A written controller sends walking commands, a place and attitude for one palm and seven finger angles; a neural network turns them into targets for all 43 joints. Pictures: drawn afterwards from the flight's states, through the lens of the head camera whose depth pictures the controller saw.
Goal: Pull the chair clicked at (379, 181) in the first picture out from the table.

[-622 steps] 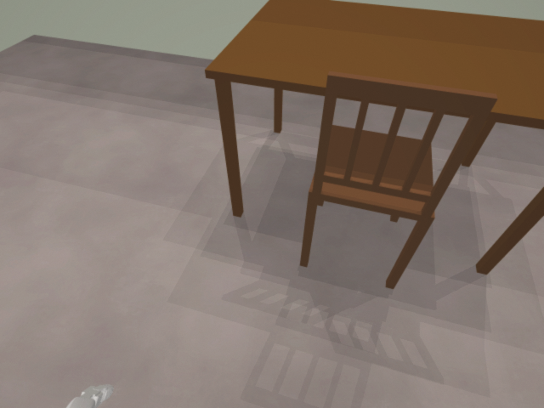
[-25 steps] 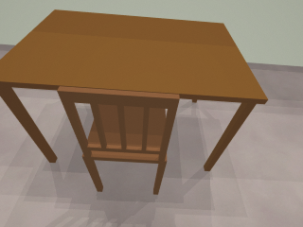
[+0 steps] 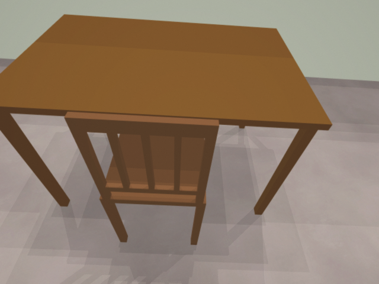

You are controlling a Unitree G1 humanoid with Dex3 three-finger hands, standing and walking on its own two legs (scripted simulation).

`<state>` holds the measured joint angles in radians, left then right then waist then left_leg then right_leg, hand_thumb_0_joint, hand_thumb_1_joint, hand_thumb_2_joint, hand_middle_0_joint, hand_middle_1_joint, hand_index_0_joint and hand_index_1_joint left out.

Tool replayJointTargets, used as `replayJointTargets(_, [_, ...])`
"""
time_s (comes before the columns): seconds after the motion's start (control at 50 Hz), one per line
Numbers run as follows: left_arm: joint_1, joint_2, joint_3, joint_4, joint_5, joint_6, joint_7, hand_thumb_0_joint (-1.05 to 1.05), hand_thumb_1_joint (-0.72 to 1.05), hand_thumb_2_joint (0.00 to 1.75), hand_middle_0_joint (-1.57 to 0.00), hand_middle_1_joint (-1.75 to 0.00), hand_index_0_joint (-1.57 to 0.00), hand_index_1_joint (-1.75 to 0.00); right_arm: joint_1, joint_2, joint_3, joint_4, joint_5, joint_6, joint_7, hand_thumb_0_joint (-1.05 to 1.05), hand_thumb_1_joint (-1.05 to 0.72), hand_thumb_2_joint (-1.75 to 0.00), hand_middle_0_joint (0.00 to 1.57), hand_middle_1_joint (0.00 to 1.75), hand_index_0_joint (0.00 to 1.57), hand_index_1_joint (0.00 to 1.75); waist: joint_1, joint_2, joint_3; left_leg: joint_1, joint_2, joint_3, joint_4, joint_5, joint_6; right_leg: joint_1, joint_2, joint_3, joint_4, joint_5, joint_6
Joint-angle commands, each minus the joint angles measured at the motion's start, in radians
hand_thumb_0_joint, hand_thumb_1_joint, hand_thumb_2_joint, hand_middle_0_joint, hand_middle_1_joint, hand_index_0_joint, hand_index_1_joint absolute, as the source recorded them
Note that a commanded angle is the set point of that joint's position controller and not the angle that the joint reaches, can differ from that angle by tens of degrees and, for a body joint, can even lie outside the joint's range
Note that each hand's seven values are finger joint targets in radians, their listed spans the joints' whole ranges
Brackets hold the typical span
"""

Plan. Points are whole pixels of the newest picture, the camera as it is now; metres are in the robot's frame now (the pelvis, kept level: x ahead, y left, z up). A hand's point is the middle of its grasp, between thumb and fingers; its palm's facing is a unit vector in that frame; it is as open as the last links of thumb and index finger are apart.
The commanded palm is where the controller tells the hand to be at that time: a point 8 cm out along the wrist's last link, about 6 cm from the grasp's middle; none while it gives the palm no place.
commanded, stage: look again from close up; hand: left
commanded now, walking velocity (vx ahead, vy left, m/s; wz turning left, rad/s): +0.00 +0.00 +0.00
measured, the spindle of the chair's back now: (148, 163) +0.46 +0.15 -0.09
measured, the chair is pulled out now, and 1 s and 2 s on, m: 0.00 0.00 0.00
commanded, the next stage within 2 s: none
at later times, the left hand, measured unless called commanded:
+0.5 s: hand out of the picture -0.03 +0.14 -0.18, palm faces +0.03 -0.99 -0.14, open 7.4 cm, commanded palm none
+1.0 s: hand out of the picture -0.03 +0.14 -0.18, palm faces +0.04 -0.99 -0.15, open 7.4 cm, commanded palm none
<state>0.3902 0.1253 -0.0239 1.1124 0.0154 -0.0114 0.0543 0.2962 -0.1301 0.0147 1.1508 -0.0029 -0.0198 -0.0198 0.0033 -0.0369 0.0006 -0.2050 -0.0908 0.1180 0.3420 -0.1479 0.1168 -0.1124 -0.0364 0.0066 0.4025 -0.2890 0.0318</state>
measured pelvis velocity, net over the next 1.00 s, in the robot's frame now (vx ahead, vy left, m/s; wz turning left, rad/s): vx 0.02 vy -0.01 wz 0.00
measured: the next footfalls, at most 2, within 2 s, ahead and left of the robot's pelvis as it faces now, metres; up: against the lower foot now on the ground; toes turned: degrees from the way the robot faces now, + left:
none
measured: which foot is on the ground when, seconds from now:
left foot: down 0.00-1.00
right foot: down 0.00-1.00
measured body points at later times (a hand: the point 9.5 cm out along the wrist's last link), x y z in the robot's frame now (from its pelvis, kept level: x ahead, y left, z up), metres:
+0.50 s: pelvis +0.01 -0.01 +0.00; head +0.02 +0.01 +0.45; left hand -0.03 +0.19 -0.17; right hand -0.01 -0.22 -0.16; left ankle +0.03 +0.04 -0.74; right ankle -0.05 -0.14 -0.74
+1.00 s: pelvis +0.02 -0.01 +0.00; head +0.03 +0.00 +0.45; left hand -0.03 +0.19 -0.16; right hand +0.00 -0.22 -0.16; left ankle +0.03 +0.04 -0.74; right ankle -0.05 -0.14 -0.74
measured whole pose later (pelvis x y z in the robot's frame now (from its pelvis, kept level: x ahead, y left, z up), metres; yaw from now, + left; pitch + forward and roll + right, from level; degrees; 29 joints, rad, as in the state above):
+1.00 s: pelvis +0.02 -0.01 +0.00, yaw +0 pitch +0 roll +1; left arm 0.38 0.12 -0.02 1.12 0.01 -0.01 0.05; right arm 0.31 -0.13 0.02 1.15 -0.01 -0.03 -0.03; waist 0.01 -0.03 0.01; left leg -0.18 -0.09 0.11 0.35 -0.18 0.10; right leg -0.08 -0.03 0.00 0.39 -0.31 0.02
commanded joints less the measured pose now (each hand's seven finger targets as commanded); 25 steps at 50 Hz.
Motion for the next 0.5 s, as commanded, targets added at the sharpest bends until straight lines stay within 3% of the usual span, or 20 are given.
replayJointTargets(0.0, [0.119, 0.072, 0.012, -0.003, 0.001, -0.011, 0.0, 0.0, 0.9, 0.9, -0.2, -0.3, -0.2, -0.3, 0.063, -0.101, -0.02, -0.017, 0.003, -0.013, -0.01, 0.0, -0.9, -0.9, 0.2, 0.3, 0.2, 0.3, -0.004, 0.026, 0.083, 0.06, 0.198, -0.214, -0.102, -0.057, -0.071, -0.131, -0.069, 0.052, -0.061, 0.08, -0.054])
replayJointTargets(0.48, [0.11, 0.065, 0.014, -0.002, 0.0, -0.011, -0.001, 0.0, 0.9, 0.9, -0.2, -0.3, -0.2, -0.3, 0.076, -0.093, -0.016, -0.018, 0.001, -0.016, -0.014, 0.0, -0.9, -0.9, 0.2, 0.3, 0.2, 0.3, -0.004, 0.026, 0.09, 0.072, 0.199, -0.205, -0.084, 0.009, -0.067, -0.125, -0.068, 0.054, -0.061, 0.095, -0.059])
